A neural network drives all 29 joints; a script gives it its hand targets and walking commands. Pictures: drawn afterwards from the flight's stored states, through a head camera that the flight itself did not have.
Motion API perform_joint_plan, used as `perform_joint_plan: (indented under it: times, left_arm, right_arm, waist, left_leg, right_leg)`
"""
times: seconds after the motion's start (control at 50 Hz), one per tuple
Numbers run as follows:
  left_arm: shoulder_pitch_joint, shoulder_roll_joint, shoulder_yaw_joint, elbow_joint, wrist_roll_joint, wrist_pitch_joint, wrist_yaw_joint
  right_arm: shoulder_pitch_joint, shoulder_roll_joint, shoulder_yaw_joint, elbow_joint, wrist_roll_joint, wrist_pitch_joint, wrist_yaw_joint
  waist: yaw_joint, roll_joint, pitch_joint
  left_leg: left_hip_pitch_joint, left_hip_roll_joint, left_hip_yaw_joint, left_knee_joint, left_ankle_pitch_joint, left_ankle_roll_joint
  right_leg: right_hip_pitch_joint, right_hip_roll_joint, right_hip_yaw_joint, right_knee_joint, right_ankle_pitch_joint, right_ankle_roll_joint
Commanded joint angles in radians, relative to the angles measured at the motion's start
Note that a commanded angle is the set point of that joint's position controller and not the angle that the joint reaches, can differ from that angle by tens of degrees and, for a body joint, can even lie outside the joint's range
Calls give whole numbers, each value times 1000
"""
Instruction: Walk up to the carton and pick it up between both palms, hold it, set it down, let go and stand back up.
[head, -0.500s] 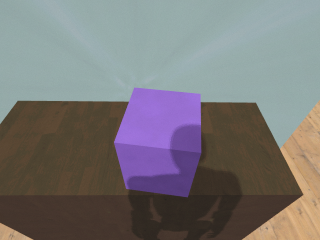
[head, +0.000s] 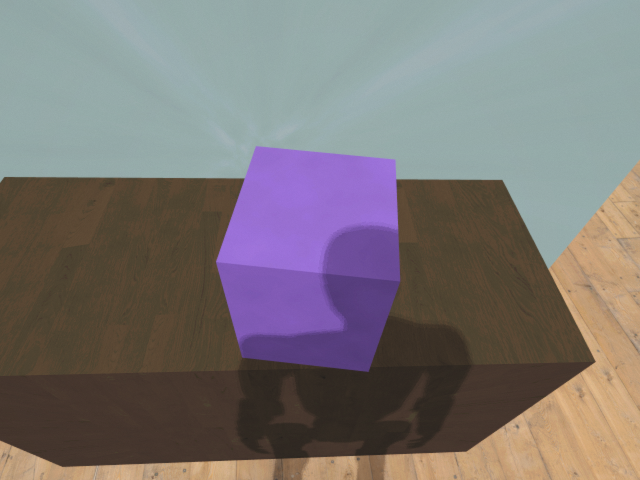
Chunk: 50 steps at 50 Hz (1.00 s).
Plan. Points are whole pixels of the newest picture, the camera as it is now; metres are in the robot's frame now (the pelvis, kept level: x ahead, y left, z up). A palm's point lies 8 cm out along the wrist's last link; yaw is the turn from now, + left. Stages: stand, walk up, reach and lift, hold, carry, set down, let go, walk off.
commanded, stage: reach and lift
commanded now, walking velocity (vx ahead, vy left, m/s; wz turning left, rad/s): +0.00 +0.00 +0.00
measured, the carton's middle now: (314, 263) +0.43 +0.01 +0.00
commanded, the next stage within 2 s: none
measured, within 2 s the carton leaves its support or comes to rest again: neither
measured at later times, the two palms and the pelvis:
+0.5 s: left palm out of the picture +0.06 +0.20 -0.12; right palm out of the picture +0.08 -0.21 -0.10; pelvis -0.05 -0.03 +0.00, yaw -3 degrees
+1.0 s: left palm out of the picture +0.10 +0.21 -0.08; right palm out of the picture +0.09 -0.21 -0.07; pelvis -0.04 -0.02 +0.01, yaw -3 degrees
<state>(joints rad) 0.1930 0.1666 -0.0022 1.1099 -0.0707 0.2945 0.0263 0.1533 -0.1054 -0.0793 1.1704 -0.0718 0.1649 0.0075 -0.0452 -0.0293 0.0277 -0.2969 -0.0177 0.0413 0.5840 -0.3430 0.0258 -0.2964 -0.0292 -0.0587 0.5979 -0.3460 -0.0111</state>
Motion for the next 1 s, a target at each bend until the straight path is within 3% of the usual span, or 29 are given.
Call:
perform_joint_plan:
  times: [0.0, 0.02, 0.04, 0.08, 0.1, 0.16, 0.2, 0.22, 0.28, 0.34, 0.4, 0.44, 0.52, 0.56, 0.6, 0.7, 0.8, 0.9, 0.98]
  left_arm:
    - [-515, 140, 46, -578, -72, 353, 23]
    - [-449, 128, 52, -631, -54, 400, 12]
    - [-383, 97, 53, -645, -25, 440, -12]
    - [-240, 28, 60, -632, 47, 506, -72]
    - [-168, 9, 69, -651, 84, 529, -102]
    - [32, 34, 113, -756, 152, 594, -162]
    - [90, 42, 122, -815, 193, 641, -171]
    - [86, 59, 130, -849, 212, 646, -166]
    - [11, 104, 168, -892, 251, 600, -146]
    - [-152, 152, 204, -936, 238, 468, -121]
    - [-310, 204, 206, -998, 154, 314, -95]
    - [-342, 227, 177, -1032, 81, 231, -77]
    - [-183, 241, 130, -997, -9, 140, -61]
    - [-83, 248, 119, -955, -29, 128, -72]
    - [-10, 251, 114, -926, -38, 130, -86]
    - [49, 221, 83, -862, -23, 150, -80]
    - [-38, 199, 102, -812, 13, 85, -57]
    - [-116, 191, 92, -846, 13, -70, -22]
    - [-123, 184, 61, -832, -10, -194, 3]
  right_arm:
    - [-376, -108, 51, -520, 119, 201, 63]
    - [-301, -105, 87, -509, 167, 217, 68]
    - [-246, -98, 130, -483, 211, 225, 70]
    - [-139, -112, 212, -432, 285, 245, 59]
    - [-99, -133, 241, -439, 319, 246, 40]
    - [-14, -216, 223, -470, 377, 252, -42]
    - [-20, -241, 198, -513, 371, 268, -84]
    - [-49, -228, 191, -559, 352, 272, -96]
    - [-124, -150, 169, -723, 273, 268, -103]
    - [-158, -67, 141, -884, 202, 226, -77]
    - [-156, 7, 118, -1003, 162, 158, -59]
    - [-125, 34, 113, -1041, 152, 116, -58]
    - [-3, 11, 119, -991, 185, 52, -75]
    - [62, -7, 140, -946, 204, 29, -84]
    - [108, -16, 153, -916, 206, 15, -90]
    - [118, -34, 133, -885, 167, -1, -80]
    - [69, -18, 109, -909, 136, -39, -59]
    - [64, 5, 72, -912, 108, -124, -29]
    - [75, -6, 48, -829, 113, -208, -7]
  waist:
    - [54, 83, -444]
    - [60, 120, -530]
    - [51, 146, -577]
    - [12, 190, -520]
    - [14, 182, -464]
    - [1, 106, -257]
    - [-3, 56, -66]
    - [19, 26, 21]
    - [73, -7, 130]
    - [96, -5, 59]
    - [80, 9, -139]
    - [68, 41, -287]
    - [61, 121, -444]
    - [56, 120, -426]
    - [55, 97, -344]
    - [77, 41, -65]
    - [101, 27, -1]
    - [88, 71, -91]
    - [71, 107, -150]
  left_leg:
    - [-177, 76, 7, 99, 299, -70]
    - [-61, 85, -14, 162, 587, -99]
    - [60, 95, -43, 218, 828, -120]
    - [221, 123, -81, 228, 955, -145]
    - [282, 117, -77, 207, 955, -153]
    - [318, 74, -36, 76, 763, -163]
    - [234, 58, -2, -42, 434, -133]
    - [214, 49, 7, -71, 330, -105]
    - [128, 24, 45, -103, 163, -49]
    - [16, 45, 84, -90, 27, -34]
    - [-86, 88, 86, -33, 21, -17]
    - [-121, 103, 76, -5, 36, -11]
    - [-86, 90, 52, 23, 198, -29]
    - [-14, 78, 51, 23, 268, -44]
    - [58, 65, 53, -9, 285, -51]
    - [168, 50, 51, -134, 247, -56]
    - [114, 45, 50, -208, 177, -36]
    - [69, 69, 39, -225, 121, -13]
    - [26, 86, 31, -234, 116, -1]
  right_leg:
    - [59, -35, 44, 152, 373, -7]
    - [4, -16, 27, 181, 537, 8]
    - [-86, 4, 13, 204, 624, 15]
    - [-153, 56, -34, 164, 501, -7]
    - [-154, 78, -46, 111, 485, -15]
    - [-66, 84, -56, -55, 547, -27]
    - [-31, 67, -68, -141, 325, -32]
    - [-61, 62, -63, -183, 219, -30]
    - [-64, 40, -24, -245, 89, -3]
    - [-33, 6, 39, -228, -40, 26]
    - [1, -32, 113, -157, -41, 42]
    - [27, -48, 133, -100, 57, 51]
    - [45, -39, 98, -14, 357, 45]
    - [38, -30, 73, -35, 405, 40]
    - [28, -16, 44, -92, 350, 34]
    - [-17, 17, -10, -260, 75, -3]
    - [53, 10, 20, -293, 48, 4]
    - [68, 10, 52, -246, 56, -8]
    - [93, 25, 65, -204, 92, -21]
